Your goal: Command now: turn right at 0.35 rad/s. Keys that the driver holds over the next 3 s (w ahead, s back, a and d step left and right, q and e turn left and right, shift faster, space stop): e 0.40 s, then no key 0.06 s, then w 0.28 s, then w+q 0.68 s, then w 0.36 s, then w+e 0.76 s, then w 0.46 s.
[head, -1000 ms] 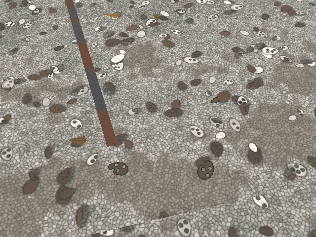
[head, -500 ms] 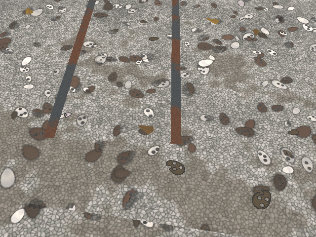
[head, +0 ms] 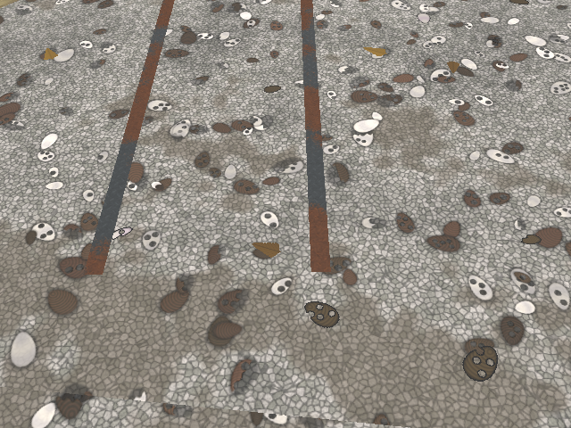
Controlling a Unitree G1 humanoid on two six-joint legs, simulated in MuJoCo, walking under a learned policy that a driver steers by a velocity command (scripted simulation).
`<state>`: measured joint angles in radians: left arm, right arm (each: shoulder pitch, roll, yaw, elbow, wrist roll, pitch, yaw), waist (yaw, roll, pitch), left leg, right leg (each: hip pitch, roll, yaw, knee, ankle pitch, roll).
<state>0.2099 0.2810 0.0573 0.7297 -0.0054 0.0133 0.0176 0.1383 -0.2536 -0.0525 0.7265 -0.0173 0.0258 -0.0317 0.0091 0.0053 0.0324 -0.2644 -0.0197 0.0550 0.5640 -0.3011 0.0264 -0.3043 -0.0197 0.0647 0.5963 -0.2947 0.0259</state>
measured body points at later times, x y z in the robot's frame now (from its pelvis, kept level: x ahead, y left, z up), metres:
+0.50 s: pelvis -0.02 -0.06 +0.01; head +0.02 -0.11 +0.46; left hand +0.21 +0.16 -0.06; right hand +0.05 -0.38 -0.11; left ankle +0.01 +0.09 -0.64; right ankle -0.03 -0.15 -0.73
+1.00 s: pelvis +0.12 -0.05 +0.01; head +0.14 -0.04 +0.46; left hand +0.30 +0.18 -0.10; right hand +0.15 -0.34 -0.09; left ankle +0.13 +0.04 -0.73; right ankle +0.03 -0.16 -0.66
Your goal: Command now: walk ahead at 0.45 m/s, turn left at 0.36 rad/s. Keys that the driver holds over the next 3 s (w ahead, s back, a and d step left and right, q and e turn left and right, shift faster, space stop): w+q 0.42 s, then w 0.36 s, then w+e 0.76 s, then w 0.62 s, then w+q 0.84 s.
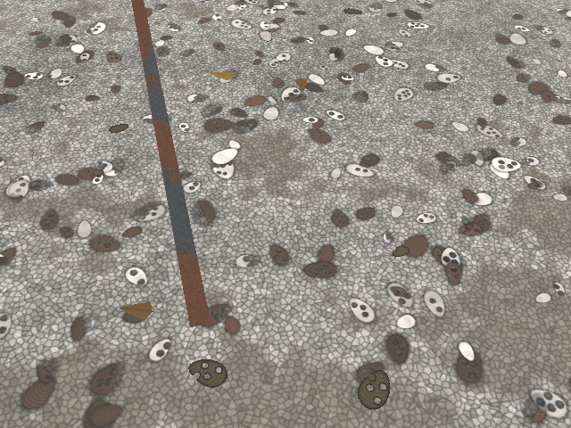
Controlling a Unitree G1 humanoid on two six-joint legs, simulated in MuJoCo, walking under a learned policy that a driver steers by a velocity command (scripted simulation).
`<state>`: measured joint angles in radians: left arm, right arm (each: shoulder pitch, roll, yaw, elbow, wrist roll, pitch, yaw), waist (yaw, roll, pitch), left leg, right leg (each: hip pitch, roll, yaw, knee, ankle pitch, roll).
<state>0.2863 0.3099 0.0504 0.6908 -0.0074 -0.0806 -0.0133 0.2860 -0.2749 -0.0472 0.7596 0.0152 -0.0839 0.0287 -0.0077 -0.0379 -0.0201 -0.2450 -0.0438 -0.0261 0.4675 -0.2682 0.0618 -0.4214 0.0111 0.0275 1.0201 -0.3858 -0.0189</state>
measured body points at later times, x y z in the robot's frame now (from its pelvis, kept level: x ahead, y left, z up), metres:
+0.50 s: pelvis +0.26 -0.02 +0.00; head +0.29 -0.02 +0.45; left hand +0.32 +0.28 -0.10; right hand +0.44 -0.27 -0.11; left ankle +0.19 +0.11 -0.65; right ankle +0.31 -0.12 -0.74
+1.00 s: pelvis +0.50 +0.12 +0.00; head +0.52 +0.15 +0.45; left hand +0.52 +0.42 -0.12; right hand +0.67 -0.11 -0.10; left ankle +0.49 +0.21 -0.74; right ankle +0.55 -0.03 -0.66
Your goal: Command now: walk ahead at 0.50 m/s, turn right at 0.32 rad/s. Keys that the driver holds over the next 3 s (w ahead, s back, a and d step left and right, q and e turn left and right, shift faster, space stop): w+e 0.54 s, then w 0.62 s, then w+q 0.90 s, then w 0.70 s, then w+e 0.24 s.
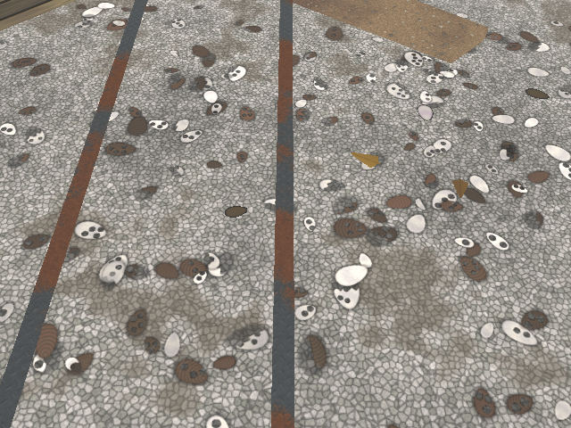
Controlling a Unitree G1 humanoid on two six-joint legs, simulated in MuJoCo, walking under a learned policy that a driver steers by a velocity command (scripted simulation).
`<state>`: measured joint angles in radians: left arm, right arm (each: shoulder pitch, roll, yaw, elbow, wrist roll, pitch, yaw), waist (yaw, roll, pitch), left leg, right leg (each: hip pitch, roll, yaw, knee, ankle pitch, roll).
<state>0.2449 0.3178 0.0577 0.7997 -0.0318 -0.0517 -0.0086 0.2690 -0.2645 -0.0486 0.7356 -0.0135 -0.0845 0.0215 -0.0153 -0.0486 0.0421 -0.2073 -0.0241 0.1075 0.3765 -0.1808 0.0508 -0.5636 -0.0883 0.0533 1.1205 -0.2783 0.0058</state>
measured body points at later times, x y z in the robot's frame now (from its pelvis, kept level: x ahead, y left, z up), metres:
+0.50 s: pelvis +0.27 -0.08 -0.01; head +0.31 -0.10 +0.44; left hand +0.46 +0.16 -0.11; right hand +0.33 -0.38 -0.11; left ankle +0.27 +0.09 -0.66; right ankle +0.30 -0.15 -0.74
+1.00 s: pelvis +0.57 -0.11 +0.00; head +0.59 -0.11 +0.45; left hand +0.77 +0.10 -0.12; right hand +0.55 -0.40 -0.11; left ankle +0.63 -0.04 -0.74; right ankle +0.46 -0.22 -0.66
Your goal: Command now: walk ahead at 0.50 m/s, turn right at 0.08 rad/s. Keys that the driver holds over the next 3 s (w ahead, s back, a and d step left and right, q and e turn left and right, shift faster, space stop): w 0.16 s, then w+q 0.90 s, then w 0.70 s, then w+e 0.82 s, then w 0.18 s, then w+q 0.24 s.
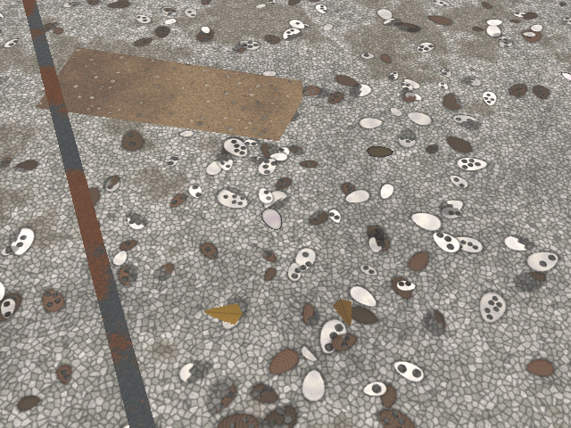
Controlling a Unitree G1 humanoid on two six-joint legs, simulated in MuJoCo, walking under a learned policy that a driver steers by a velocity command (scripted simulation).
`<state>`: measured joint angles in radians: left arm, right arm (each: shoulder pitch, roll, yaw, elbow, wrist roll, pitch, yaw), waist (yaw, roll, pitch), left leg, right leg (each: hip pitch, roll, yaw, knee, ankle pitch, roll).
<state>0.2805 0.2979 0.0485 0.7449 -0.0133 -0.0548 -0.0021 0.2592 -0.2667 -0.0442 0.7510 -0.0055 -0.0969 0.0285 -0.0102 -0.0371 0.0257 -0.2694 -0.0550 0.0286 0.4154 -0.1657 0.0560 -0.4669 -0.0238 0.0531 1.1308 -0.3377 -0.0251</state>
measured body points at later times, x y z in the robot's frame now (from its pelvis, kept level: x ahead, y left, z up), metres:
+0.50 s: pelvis +0.27 -0.06 +0.00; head +0.29 -0.07 +0.45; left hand +0.38 +0.23 -0.09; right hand +0.37 -0.33 -0.13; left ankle +0.21 +0.09 -0.65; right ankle +0.31 -0.15 -0.74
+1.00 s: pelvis +0.51 +0.06 -0.01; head +0.55 +0.09 +0.44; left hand +0.51 +0.36 -0.12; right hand +0.75 -0.14 -0.10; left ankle +0.54 +0.14 -0.74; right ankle +0.50 -0.13 -0.64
